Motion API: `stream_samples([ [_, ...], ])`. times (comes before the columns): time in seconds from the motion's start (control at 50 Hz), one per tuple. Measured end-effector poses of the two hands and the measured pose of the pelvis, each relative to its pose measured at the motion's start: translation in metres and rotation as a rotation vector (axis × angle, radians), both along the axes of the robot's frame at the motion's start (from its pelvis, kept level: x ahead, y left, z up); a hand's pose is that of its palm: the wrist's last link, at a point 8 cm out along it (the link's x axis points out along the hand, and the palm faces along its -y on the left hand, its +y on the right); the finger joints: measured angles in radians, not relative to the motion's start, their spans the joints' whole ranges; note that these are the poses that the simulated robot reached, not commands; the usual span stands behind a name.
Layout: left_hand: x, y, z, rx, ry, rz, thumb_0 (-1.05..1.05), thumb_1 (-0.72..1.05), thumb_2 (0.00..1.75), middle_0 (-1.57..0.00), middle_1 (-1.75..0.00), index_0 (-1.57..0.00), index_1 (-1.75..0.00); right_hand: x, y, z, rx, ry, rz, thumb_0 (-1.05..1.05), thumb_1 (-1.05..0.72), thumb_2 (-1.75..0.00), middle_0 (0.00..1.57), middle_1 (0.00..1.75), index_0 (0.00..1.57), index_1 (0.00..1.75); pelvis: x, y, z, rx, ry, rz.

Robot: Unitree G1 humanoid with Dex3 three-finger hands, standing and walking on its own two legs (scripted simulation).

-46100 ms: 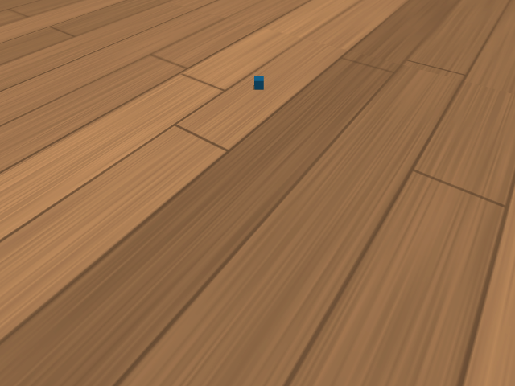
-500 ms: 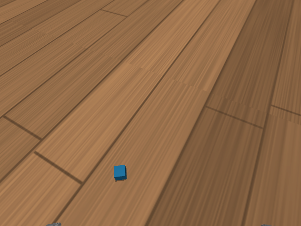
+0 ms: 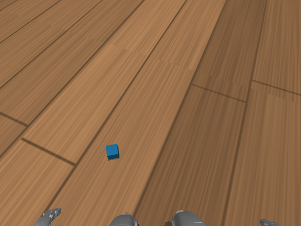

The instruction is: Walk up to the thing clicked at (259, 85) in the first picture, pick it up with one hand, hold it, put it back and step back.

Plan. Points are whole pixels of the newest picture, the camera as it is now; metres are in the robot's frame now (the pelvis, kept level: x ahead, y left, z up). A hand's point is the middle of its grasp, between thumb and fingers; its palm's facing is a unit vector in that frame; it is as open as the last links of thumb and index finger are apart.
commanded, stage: step back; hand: left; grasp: from above
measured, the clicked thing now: (112, 151) +0.57 +0.27 -0.72
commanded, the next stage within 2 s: none
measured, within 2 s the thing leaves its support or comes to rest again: neither
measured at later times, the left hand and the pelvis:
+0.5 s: hand out of the picture -0.01 +0.26 -0.15, palm faces +0.05 -0.93 -0.37, open 7.4 cm; pelvis -0.13 -0.01 +0.00, yaw +3 degrees
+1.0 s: hand out of the picture -0.22 +0.21 -0.13, palm faces +0.03 -0.90 -0.44, open 7.4 cm; pelvis -0.29 -0.07 +0.00, yaw +2 degrees
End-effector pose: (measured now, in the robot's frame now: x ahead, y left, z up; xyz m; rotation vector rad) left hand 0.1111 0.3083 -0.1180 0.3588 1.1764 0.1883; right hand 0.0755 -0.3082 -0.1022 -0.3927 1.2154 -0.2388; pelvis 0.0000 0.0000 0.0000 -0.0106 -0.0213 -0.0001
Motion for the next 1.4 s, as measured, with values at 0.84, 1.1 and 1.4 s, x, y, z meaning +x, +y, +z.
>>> stream_samples([
  [0.84,-0.3,-0.052,0.011,0.037,0.049,0.048,0.0,0.9,0.9,-0.21,-0.3,-0.21,-0.3,-0.198,-0.065,-0.008,0.02,-0.127,0.041,0.0,-0.9,-0.9,0.2,0.3,0.21,0.3,-0.247,-0.06,-0.008,0.0,-0.028,-0.018],
  [1.1,-0.35,-0.055,0.028,0.075,-0.099,0.075,0.01,0.9,0.9,-0.21,-0.3,-0.21,-0.3,-0.318,-0.068,-0.019,0.023,0.069,0.09,0.0,-0.91,-0.9,0.2,0.3,0.21,0.3,-0.329,-0.066,-0.003,0.035,-0.007,0.088],
  [1.4,-0.475,-0.059,0.013,0.028,-0.025,0.1,0.0,0.9,0.9,-0.21,-0.3,-0.21,-0.3,-0.378,-0.059,0.005,0.022,-0.083,0.136,0.0,-0.9,-0.9,0.21,0.3,0.21,0.3,-0.436,-0.071,0.001,-0.003,-0.011,0.053],
])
